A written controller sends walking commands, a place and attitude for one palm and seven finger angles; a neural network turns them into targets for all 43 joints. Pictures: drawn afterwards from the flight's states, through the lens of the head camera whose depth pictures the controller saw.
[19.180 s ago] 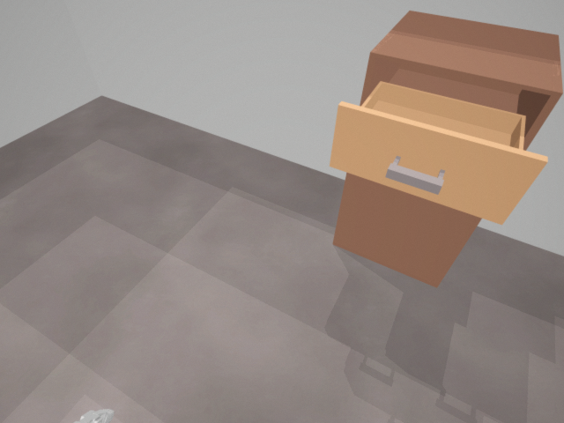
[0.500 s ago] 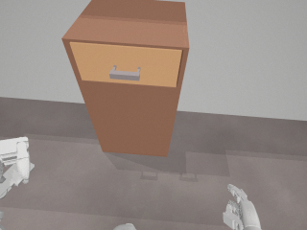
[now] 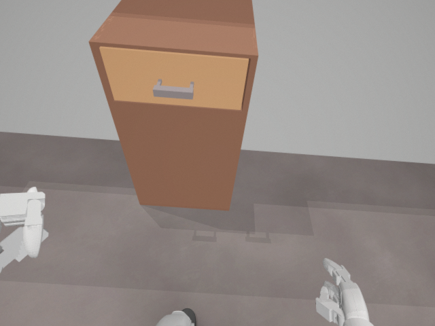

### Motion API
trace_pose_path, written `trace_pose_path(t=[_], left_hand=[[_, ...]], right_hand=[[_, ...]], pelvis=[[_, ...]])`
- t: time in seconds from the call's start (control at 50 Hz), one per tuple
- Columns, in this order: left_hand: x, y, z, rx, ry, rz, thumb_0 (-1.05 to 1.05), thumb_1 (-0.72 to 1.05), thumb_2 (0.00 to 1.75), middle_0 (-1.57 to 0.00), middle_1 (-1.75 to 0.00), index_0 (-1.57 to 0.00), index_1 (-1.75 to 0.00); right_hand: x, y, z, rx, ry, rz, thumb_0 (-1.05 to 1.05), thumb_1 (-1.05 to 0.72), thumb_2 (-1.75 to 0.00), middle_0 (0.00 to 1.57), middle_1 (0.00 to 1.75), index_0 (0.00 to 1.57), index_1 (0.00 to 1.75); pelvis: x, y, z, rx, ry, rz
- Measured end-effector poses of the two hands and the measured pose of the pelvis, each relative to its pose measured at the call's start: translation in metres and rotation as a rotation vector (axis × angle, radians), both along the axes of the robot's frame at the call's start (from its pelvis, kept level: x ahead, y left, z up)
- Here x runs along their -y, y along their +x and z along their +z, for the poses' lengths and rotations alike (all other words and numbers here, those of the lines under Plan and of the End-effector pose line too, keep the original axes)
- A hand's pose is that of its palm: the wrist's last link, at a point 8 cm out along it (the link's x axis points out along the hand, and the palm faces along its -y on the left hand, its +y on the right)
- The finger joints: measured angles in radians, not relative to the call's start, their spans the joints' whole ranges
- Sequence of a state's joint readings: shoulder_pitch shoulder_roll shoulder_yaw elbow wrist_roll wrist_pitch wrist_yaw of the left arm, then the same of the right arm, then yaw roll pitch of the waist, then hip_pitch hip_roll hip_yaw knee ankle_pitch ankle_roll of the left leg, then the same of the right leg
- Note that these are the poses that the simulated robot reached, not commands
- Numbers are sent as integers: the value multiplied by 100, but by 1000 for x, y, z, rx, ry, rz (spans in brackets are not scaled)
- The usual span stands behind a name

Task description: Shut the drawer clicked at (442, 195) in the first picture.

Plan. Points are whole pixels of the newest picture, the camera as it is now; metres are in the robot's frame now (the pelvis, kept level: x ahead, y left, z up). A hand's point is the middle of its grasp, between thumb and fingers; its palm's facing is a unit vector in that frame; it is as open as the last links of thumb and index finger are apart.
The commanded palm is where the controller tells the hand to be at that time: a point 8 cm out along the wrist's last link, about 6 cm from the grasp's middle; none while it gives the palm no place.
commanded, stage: step back with the hand held close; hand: left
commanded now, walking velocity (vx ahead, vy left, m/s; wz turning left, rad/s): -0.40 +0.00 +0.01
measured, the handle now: (174, 87) +0.75 +0.16 +0.01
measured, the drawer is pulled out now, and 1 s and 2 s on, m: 0.00 0.00 0.00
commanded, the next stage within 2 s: stop stepping back and stand still in 0.10 s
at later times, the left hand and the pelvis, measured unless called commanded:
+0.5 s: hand out of the picture +0.08 +0.27 +0.19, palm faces +0.25 -0.85 -0.47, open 3.2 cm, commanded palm +0.04 +0.33 +0.19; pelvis -0.11 +0.05 +0.00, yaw -4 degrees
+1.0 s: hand out of the picture +0.03 +0.31 +0.19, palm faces +0.35 -0.78 -0.51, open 3.2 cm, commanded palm -0.01 +0.34 +0.19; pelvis -0.16 +0.07 +0.01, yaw -3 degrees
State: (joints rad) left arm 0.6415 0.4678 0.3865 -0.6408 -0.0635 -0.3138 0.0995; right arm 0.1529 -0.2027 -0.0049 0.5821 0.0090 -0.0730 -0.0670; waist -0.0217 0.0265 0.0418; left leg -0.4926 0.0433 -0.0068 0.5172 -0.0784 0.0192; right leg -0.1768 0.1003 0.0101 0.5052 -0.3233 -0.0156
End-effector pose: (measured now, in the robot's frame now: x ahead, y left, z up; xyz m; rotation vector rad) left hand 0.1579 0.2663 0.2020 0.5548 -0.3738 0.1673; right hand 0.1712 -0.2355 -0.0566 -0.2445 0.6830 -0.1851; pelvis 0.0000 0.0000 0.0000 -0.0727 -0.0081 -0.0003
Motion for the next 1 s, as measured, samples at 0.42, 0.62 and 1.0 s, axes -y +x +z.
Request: trace_pose_path(t=[0.42,0.62,1.0], left_hand=[[-45,-82,2,-45,-60,3,1,89,90,-141,-160,-141,-160],[-93,-123,-13,97,-134,145,1,88,90,-141,-160,-141,-160],[-78,-164,4,-68,13,162,1,89,90,-141,-160,-141,-160]], right_hand=[[-74,-93,17,-4,9,65,1,-90,-89,21,30,20,30],[-64,-158,-15,-71,-27,-56,1,-90,-89,21,30,20,30],[-72,-193,-19,-78,52,-9,1,-90,-89,21,30,20,30]], pelvis=[[-45,-85,14,-56,4,-36],[-68,-103,-9,12,31,-24],[-66,-158,6,7,66,-47]])
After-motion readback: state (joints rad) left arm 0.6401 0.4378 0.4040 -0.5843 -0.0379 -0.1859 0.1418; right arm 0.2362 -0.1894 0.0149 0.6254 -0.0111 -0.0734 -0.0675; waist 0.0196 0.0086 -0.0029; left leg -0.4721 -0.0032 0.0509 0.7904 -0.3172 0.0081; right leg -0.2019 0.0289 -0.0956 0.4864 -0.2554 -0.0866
